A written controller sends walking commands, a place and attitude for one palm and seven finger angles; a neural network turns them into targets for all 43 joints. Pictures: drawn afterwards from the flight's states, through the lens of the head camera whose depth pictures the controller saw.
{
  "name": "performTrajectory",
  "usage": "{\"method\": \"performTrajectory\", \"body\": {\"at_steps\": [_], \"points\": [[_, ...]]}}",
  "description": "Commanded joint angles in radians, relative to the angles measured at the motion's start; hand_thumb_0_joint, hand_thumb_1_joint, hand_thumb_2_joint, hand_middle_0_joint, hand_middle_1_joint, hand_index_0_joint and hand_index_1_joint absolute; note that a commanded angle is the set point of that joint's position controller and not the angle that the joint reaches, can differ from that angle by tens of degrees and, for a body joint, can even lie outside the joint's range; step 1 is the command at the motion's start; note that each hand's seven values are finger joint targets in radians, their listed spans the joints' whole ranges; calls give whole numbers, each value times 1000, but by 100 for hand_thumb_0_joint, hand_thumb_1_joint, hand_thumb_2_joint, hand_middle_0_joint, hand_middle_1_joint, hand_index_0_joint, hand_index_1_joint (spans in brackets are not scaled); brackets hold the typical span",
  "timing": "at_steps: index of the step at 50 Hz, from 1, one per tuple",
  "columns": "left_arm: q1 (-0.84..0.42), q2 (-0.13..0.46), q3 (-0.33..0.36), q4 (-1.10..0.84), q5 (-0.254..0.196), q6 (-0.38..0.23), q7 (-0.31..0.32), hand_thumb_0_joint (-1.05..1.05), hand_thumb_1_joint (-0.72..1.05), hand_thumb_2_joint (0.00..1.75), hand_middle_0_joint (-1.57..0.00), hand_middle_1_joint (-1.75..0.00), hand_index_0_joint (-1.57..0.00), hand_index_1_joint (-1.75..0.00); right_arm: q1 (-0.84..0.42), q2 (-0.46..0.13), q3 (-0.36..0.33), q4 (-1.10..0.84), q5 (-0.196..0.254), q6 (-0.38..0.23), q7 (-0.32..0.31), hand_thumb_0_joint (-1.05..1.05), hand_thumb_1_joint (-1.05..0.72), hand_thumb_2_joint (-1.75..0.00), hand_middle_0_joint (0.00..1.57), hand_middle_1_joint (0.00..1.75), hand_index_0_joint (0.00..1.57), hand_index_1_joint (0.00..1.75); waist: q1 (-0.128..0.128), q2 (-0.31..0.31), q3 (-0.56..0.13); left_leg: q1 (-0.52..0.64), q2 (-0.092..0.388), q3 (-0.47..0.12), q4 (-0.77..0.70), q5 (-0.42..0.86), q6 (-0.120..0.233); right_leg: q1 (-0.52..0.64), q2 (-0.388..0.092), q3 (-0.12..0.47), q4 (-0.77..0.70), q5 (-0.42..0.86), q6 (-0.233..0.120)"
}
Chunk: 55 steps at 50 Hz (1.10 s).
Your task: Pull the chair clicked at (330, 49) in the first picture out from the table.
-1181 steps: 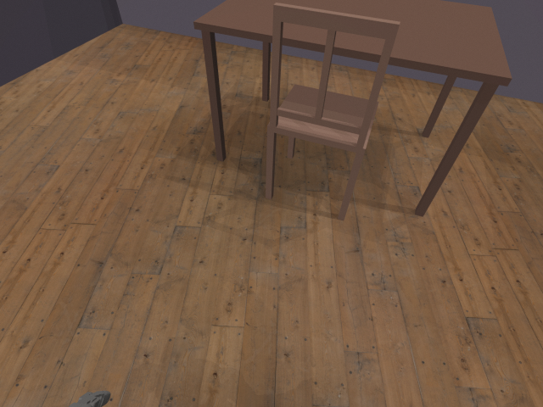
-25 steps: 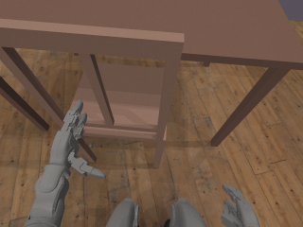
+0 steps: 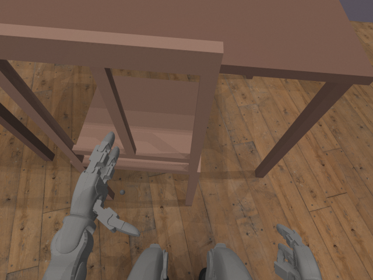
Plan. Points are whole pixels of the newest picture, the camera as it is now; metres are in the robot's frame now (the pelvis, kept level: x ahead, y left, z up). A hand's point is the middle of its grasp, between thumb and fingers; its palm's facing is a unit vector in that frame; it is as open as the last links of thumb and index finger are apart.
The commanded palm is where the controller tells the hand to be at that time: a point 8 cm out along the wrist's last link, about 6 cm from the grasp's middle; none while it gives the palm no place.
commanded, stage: aim the fingers beside a spindle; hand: left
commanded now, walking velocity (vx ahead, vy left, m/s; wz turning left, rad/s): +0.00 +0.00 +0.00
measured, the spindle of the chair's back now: (119, 119) +0.45 +0.17 +0.03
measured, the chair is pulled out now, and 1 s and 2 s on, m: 0.00 0.00 0.00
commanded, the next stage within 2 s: push the fingers through the gap in 1.28 s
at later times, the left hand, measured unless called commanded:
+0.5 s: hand (104, 174) +0.32 +0.18 +0.01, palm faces +0.01 -1.00 -0.07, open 16.9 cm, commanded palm +0.28 +0.21 +0.01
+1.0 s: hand (124, 191) +0.29 +0.13 +0.02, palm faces -0.15 -0.99 +0.00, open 16.9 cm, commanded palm +0.29 +0.21 +0.03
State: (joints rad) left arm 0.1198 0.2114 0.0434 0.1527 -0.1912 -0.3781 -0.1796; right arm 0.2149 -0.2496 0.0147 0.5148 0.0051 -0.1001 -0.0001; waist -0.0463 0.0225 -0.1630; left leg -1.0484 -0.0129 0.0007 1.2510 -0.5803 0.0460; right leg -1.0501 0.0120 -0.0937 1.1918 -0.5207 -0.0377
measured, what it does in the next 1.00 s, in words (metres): stands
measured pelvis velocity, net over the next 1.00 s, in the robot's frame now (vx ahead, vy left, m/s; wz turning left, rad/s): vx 0.00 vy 0.01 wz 0.00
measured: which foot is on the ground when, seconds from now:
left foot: down 0.00-1.00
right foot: down 0.00-1.00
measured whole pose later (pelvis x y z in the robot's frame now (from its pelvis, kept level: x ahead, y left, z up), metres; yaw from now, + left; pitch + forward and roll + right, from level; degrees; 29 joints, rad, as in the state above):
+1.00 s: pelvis +0.00 +0.01 +0.00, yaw +0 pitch +22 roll -3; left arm 0.12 0.21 0.01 0.11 -0.19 -0.36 -0.17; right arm 0.21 -0.25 0.01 0.51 0.01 -0.09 0.00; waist -0.04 0.03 -0.16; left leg -1.05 -0.02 0.00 1.25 -0.58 0.05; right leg -1.05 0.01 -0.09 1.18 -0.52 -0.03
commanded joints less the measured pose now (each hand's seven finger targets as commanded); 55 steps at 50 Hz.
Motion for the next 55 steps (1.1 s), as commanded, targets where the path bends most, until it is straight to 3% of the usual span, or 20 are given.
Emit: {"method": "performTrajectory", "body": {"at_steps": [1, 4, 7, 9, 13, 14, 18, 21, 24, 26, 30, 34, 36, 38, 40, 42, 46, 49, 53, 55], "points": [[-222, 189, 184, -178, 14, -141, 100, 0, -50, 30, -6, -8, -6, -8, -10, -126, -43, -88, -8, -36, -5, 0, -90, -90, 20, 30, 20, 30, -6, 26, -305, 192, 16, -70, -151, 384, -31, 199, -10, 63, -112, 279, -1], [-153, 110, 126, 76, 23, -76, 43, 0, -50, 30, -6, -8, -6, -8, -20, -147, -43, -83, 1, -19, 5, 0, -90, -90, 20, 30, 20, 30, -24, -42, -190, 70, 8, -55, -147, 212, -19, 164, -9, 71, -152, 143, 0], [-173, 46, 36, 98, -6, -15, -64, 0, -50, 30, -6, -8, -6, -8, -16, -167, -47, -116, 26, -17, 0, 0, -90, -90, 20, 30, 20, 30, -28, -44, -241, 87, 8, -57, -161, 200, -15, 194, -14, 75, -166, 147, 0], [-220, 4, -37, -27, -30, -10, -109, 0, -50, 30, -6, -8, -6, -8, -17, -161, -52, -144, 31, -29, -6, 0, -90, -90, 20, 30, 20, 30, -31, 31, -333, 184, 13, -69, -163, 275, -14, 206, -19, 70, -158, 200, -1], [-242, 171, 91, -395, -44, -99, -24, 0, -50, 30, -6, -8, -6, -8, 22, -147, -59, -137, 8, -61, -16, 0, -90, -90, 20, 30, 20, 30, 24, 139, -547, 418, 25, -98, -173, 546, -41, 248, -20, 62, -131, 339, -6], [-210, 242, 161, -411, -34, -118, 23, 0, -50, 30, -6, -8, -6, -8, 31, -151, -58, -125, 1, -61, -17, 0, -90, -90, 20, 30, 20, 30, 30, 110, -531, 408, 31, -102, -173, 572, -51, 235, -13, 55, -119, 349, -6], [-237, 177, 177, -161, 18, -126, 122, 0, -50, 30, -6, -8, -6, -8, -15, -127, -42, -82, -8, -33, -6, 0, -90, -90, 20, 30, 20, 30, -13, -4, -282, 178, 18, -79, -153, 353, -33, 172, -8, 51, -112, 237, 2], [-215, 106, 120, 112, 45, -68, 82, 0, -50, 30, -6, -8, -6, -8, -31, -146, -39, -78, 0, -7, 4, 0, -90, -90, 20, 30, 20, 30, -32, -64, -163, 42, 6, -60, -144, 160, -21, 125, -9, 65, -144, 87, 4], [-175, 53, 50, 111, 11, -14, -33, 0, -50, 30, -6, -8, -6, -8, -22, -165, -45, -124, 22, -6, 6, 0, -90, -90, 20, 30, 20, 30, -10, 6, -262, 107, 6, -56, -171, 206, -19, 191, -14, 71, -157, 140, -7], [-181, 48, 6, -63, -24, -15, -88, 0, -50, 30, -6, -8, -6, -8, -14, -161, -52, -153, 25, -16, 0, 0, -90, -90, 20, 30, 20, 30, 1, 57, -405, 216, 12, -65, -171, 339, -20, 253, -19, 73, -149, 254, -6], [-215, 188, 98, -449, -55, -103, -29, 0, -50, 30, -6, -8, -6, -8, 26, -147, -59, -144, 10, -51, -14, 0, -90, -90, 20, 30, 20, 30, 23, 141, -568, 431, 30, -100, -175, 587, -44, 267, -17, 64, -135, 368, -4], [-195, 217, 189, -252, 10, -134, 107, 0, -50, 30, -6, -8, -6, -8, 10, -137, -47, -84, -8, -43, -12, 0, -90, -90, 20, 30, 20, 30, -10, 21, -321, 247, 28, -95, -163, 452, -40, 170, -5, 43, -110, 283, -2], [-225, 136, 136, -47, 39, -110, 115, 0, -50, 30, -6, -8, -6, -8, -14, -138, -40, -66, -8, -28, -2, 0, -90, -90, 20, 30, 20, 30, -40, -33, -176, 112, 19, -83, -146, 256, -29, 100, -5, 40, -119, 150, 3], [-198, 87, 99, 96, 44, -73, 76, 0, -50, 30, -6, -8, -6, -8, -29, -154, -41, -78, 1, -15, 4, 0, -90, -90, 20, 30, 20, 30, -36, -47, -148, 59, 11, -78, -149, 157, -24, 86, -8, 49, -135, 75, 1], [-206, 53, 45, 104, 37, -38, 10, 0, -50, 30, -6, -8, -6, -8, -22, -166, -45, -103, 15, -11, 7, 0, -90, -90, 20, 30, 20, 30, -25, 1, -223, 103, 10, -71, -163, 195, -22, 132, -12, 57, -140, 116, -6], [-191, 42, 1, -38, 4, -23, -49, 0, -50, 30, -6, -8, -6, -8, -14, -163, -54, -144, 19, -16, 3, 0, -90, -90, 20, 30, 20, 30, -4, 41, -376, 205, 14, -73, -168, 306, -23, 209, -17, 62, -138, 212, -7], [-217, 143, 50, -410, -34, -79, -24, 0, -50, 30, -6, -8, -6, -8, 17, -144, -58, -153, 12, -43, -8, 0, -90, -90, 20, 30, 20, 30, 24, 166, -575, 450, 30, -102, -178, 588, -48, 254, -20, 59, -134, 349, -4], [-182, 223, 162, -369, -7, -115, 84, 0, -50, 30, -6, -8, -6, -8, 24, -138, -51, -114, -4, -43, -12, 0, -90, -90, 20, 30, 20, 30, 12, 57, -451, 357, 33, -102, -175, 568, -50, 225, -7, 47, -117, 352, -5], [-230, 107, 119, 39, 44, -78, 120, 0, -50, 30, -6, -8, -6, -8, -22, -140, -36, -74, -4, -11, 0, 0, -90, -90, 20, 30, 20, 30, -47, -84, -147, 63, 14, -76, -143, 185, -22, 108, -5, 48, -139, 104, 8], [-217, 83, 99, 145, 48, -50, 71, 0, -50, 30, -6, -8, -6, -8, -31, -154, -37, -84, 6, -2, 6, 0, -90, -90, 20, 30, 20, 30, -33, -83, -151, 26, 4, -61, -145, 135, -17, 129, -9, 69, -157, 59, 2]]}}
